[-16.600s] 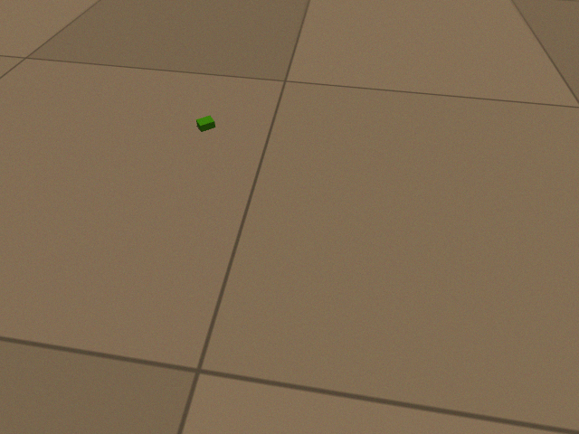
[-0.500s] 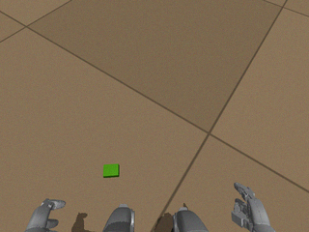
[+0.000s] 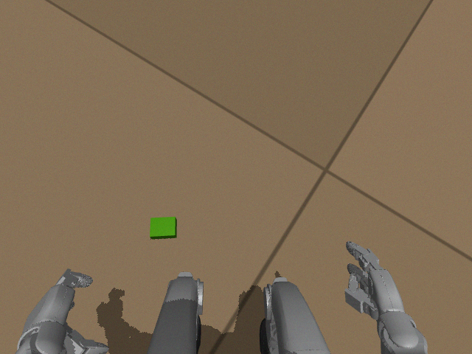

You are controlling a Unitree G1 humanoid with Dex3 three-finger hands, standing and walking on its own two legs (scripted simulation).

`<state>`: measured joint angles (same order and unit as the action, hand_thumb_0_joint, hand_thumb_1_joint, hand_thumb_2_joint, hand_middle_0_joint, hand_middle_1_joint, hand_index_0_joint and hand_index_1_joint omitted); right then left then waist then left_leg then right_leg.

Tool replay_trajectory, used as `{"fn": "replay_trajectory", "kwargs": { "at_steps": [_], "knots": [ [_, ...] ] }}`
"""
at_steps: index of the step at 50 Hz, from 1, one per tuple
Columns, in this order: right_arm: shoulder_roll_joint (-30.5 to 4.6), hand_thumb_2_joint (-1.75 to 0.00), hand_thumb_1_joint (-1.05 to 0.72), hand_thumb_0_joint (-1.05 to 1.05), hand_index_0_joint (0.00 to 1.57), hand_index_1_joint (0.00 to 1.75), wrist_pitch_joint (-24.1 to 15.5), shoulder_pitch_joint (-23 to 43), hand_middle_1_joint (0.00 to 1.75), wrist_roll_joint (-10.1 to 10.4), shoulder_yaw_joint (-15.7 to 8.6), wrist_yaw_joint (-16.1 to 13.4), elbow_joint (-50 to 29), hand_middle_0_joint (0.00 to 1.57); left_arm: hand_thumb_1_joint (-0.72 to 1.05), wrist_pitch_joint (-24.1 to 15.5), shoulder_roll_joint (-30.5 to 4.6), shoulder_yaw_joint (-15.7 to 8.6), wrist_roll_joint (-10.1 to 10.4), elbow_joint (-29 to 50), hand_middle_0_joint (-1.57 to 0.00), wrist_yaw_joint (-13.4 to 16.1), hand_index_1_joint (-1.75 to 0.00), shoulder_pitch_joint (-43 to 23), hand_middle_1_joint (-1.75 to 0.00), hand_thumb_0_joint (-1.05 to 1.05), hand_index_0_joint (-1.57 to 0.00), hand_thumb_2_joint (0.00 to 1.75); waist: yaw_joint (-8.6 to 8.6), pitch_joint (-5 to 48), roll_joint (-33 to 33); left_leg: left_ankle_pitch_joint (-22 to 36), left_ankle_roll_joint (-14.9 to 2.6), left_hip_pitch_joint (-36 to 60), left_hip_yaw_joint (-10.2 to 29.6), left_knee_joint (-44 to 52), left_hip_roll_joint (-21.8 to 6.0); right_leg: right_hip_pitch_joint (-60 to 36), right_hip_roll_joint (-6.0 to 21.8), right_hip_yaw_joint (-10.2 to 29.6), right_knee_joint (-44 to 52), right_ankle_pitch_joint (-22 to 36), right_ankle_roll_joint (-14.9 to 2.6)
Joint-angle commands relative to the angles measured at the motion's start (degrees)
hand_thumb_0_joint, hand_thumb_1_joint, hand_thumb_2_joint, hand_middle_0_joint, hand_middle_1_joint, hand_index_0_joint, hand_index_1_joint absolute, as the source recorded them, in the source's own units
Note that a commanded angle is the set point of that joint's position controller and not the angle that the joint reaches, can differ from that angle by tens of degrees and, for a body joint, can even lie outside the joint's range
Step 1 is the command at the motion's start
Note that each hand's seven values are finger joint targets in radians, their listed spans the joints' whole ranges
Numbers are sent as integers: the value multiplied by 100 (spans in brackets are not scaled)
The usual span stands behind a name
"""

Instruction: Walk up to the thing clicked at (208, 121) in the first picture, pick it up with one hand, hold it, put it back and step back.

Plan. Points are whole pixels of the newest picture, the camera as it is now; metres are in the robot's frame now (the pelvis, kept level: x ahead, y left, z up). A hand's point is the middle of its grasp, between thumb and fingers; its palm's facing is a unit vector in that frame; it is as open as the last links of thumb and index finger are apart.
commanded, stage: rise first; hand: left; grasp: from above
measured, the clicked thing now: (163, 227) +0.45 +0.23 -0.59
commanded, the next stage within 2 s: none
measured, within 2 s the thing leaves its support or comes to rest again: neither
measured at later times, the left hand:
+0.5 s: hand (120, 261) +0.30 +0.28 -0.33, palm faces -0.47 -0.24 -0.85, open 13.5 cm
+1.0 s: hand (130, 248) +0.34 +0.28 -0.41, palm faces -0.46 -0.03 -0.89, open 13.6 cm
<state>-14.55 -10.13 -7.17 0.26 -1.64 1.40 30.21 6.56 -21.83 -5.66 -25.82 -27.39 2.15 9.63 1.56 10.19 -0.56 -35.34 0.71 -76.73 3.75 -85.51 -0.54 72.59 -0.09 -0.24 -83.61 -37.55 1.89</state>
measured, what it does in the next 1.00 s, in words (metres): lowers itself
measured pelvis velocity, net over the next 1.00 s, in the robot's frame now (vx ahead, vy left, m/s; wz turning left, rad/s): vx -0.07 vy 0.00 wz -0.11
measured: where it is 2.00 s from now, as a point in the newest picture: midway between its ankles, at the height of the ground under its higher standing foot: outside the picture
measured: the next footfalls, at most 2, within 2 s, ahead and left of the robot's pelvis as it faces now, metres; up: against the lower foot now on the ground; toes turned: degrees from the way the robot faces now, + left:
none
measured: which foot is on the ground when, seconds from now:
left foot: down 0.00-1.00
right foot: down 0.00-1.00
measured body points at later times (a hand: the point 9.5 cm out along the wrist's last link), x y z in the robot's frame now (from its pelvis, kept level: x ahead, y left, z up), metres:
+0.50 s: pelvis -0.07 -0.01 -0.19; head +0.15 +0.01 +0.21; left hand +0.32 +0.29 -0.28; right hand +0.05 -0.29 -0.33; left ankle +0.03 +0.12 -0.58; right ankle +0.01 -0.14 -0.58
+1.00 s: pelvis -0.07 +0.00 -0.25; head +0.14 +0.05 +0.14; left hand +0.36 +0.28 -0.36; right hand +0.00 -0.28 -0.37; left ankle +0.03 +0.12 -0.58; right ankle +0.01 -0.14 -0.57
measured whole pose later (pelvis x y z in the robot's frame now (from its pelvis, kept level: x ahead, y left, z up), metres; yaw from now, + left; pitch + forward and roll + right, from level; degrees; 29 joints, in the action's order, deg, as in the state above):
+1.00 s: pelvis -0.07 +0.00 -0.25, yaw -6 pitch +32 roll -8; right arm -14.5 -2.3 -6.5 -5.8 -1.5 6.1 44.8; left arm -14.1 -37.4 -5.4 -70.9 -72.6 21.8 -40.8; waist 6.7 6.5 0.6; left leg -37.1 0.9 -128.1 8.0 -132.4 0.0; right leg 122.2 -3.2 -2.0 -129.2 -40.3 2.4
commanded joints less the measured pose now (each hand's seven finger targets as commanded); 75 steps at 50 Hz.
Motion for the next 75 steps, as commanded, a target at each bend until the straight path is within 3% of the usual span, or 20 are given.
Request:
{"fn": "replay_trajectory", "kwargs": {
  "at_steps": [1,4,8,13,14,18,25,30,31,38,41,46,51,53,55,60,62,65,68,75],
  "knots": [
    [-980,-91,-93,0,20,30,-332,-16,30,-2,-415,-15,-348,20,-53,-794,-1224,-486,-659,301,-16,354,-98,-1106,-96,0,-14,96,6,1988,-588,1110,-75,1053,9,440,19,462,-141,-175,-40,1141,-356],
    [-1061,-91,-94,0,20,30,-328,-69,30,-7,-484,1,-180,20,-51,-1043,-1411,-425,-998,378,-19,539,-96,-1477,-95,0,-17,93,-18,2811,-822,1630,-97,1060,-81,-122,26,740,-160,-157,-453,1541,-347],
    [-1137,-91,-92,0,20,30,-211,-112,30,-33,-536,60,133,20,-51,-1107,-1673,-527,-1428,-589,-18,731,-96,-2125,-95,0,-16,95,-82,2848,-568,1501,-119,290,-69,-662,31,1307,-204,-243,-919,1385,-365],
    [-1191,-91,-91,0,20,30,-54,-263,30,-99,-602,151,392,20,-46,-1279,-1896,-441,-1979,-899,-20,838,-95,-3213,-93,0,-19,92,-89,3416,-480,1534,-149,-206,-138,-1418,22,1663,-226,-317,-1472,1426,-349],
    [-1210,-91,-91,0,20,30,-14,-334,30,-92,-610,162,442,20,-45,-1315,-2091,-546,-2069,-1064,-20,866,-94,-3471,-93,0,-19,93,-83,3470,-409,1470,-171,-345,-147,-1532,24,1718,-232,-321,-1526,1377,-347],
    [-1206,-90,-88,0,20,30,169,-404,30,-151,-624,201,520,20,-43,-1514,-2501,-678,-2492,-1571,-17,977,-93,-4043,-92,0,-17,94,-147,3387,-228,792,-200,-1181,-269,-1894,58,1807,-265,-333,-1723,867,-337],
    [-1176,-90,-88,0,20,30,490,-700,30,-267,-590,232,869,20,-43,-1863,-2782,-562,-3038,-2270,-16,1216,-91,-4970,-90,0,-15,95,64,3217,-218,123,-251,-1947,-339,-2478,91,2362,-329,-337,-2009,101,-331],
    [-1248,-90,-89,0,20,30,625,-632,30,-354,-528,266,819,20,-45,-2065,-2997,-505,-3444,-2140,-16,1553,-89,-5879,-88,0,-15,95,165,3288,-669,-25,-214,-1782,-219,-2608,79,2998,-348,-548,-2400,1,-403],
    [-1259,-90,-89,0,20,30,647,-700,30,-376,-503,266,981,20,-46,-2041,-2957,-502,-3567,-2716,-16,1611,-89,-5583,-88,0,-15,96,165,3044,-747,-143,-194,-1822,-174,-2584,71,3205,-349,-607,-2538,-50,-414],
    [-1277,-90,-89,0,20,30,698,-788,30,-510,-425,312,1144,20,-45,-2039,-3035,-391,-4071,-3279,-18,1933,-86,-6041,-84,0,-16,96,236,3073,-1089,40,-158,-1768,-132,-2784,79,3616,-343,-732,-2884,181,-445],
    [-1306,-90,-89,0,20,30,696,-773,30,-554,-412,348,1152,20,-43,-2036,-2914,-278,-4175,-3538,-18,2005,-85,-6145,-84,0,-17,93,352,2961,-1040,93,-160,-1886,-68,-2901,62,3779,-331,-786,-3043,301,-434],
    [-1265,-90,-89,0,20,30,713,-768,30,-606,-384,398,1213,20,-43,-2067,-2963,-221,-4417,-3609,-18,2149,-85,-6466,-84,0,-17,93,360,3057,-1296,281,-138,-1824,-64,-3031,68,3929,-343,-808,-3234,479,-448],
    [-1298,-90,-89,0,20,30,700,-834,30,-691,-349,435,1345,20,-41,-2123,-3032,-277,-4537,-3962,-19,2344,-85,-6703,-85,0,-18,91,515,3012,-1189,339,-169,-2026,-76,-3254,46,4044,-359,-830,-3350,555,-415],
    [-1300,-90,-89,0,20,30,664,-707,30,-706,-325,442,1243,20,-40,-2124,-3093,-349,-4493,-3926,-19,2438,-85,-6864,-85,0,-19,90,460,3051,-1227,259,-166,-2030,-79,-3263,38,4101,-347,-820,-3365,478,-414],
    [-1295,-90,-89,0,20,30,645,-712,30,-740,-305,458,1262,20,-40,-2100,-3031,-315,-4548,-4193,-20,2505,-85,-6863,-85,0,-19,90,547,2918,-1259,99,-170,-2185,-83,-3285,46,4193,-359,-853,-3409,342,-412],
    [-1254,-90,-89,0,20,30,608,-773,30,-793,-257,472,1318,20,-38,-1998,-3092,-390,-4510,-4249,-21,2593,-84,-6868,-84,0,-21,87,521,3145,-1253,361,-189,-2165,-140,-3451,49,4024,-366,-822,-3476,607,-394],
    [-1227,-90,-89,0,20,30,603,-784,30,-797,-263,480,1330,20,-37,-1970,-3016,-319,-4496,-4299,-22,2573,-84,-6883,-84,0,-22,87,595,3193,-1190,466,-202,-2175,-150,-3559,41,3981,-383,-826,-3483,734,-389],
    [-1207,-90,-90,0,20,30,617,-778,30,-790,-252,499,1339,20,-39,-1936,-3169,-438,-4437,-4369,-21,2563,-85,-6802,-85,0,-21,88,514,3162,-1134,489,-210,-2296,-163,-3613,37,3917,-397,-807,-3517,753,-401],
    [-1235,-90,-89,0,20,30,623,-770,30,-808,-239,496,1332,20,-37,-1934,-3160,-416,-4426,-4364,-21,2559,-85,-6956,-85,0,-21,86,630,3128,-1120,436,-216,-2384,-157,-3701,15,3971,-400,-817,-3545,733,-389],
    [-1219,-90,-89,0,20,30,657,-782,30,-830,-171,518,1336,20,-37,-2025,-3260,-496,-4424,-4411,-22,2541,-84,-6865,-84,0,-22,86,587,3127,-1109,531,-216,-2540,-164,-3824,41,3830,-427,-820,-3625,828,-386]
  ]
}}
